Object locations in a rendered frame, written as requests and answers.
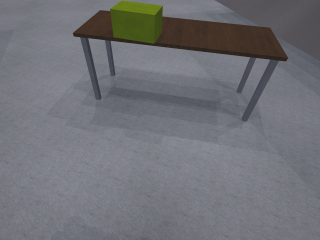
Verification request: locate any table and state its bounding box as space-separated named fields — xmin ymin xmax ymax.
xmin=73 ymin=10 xmax=288 ymax=122

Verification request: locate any carton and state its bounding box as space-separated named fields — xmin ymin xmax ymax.
xmin=110 ymin=0 xmax=163 ymax=44

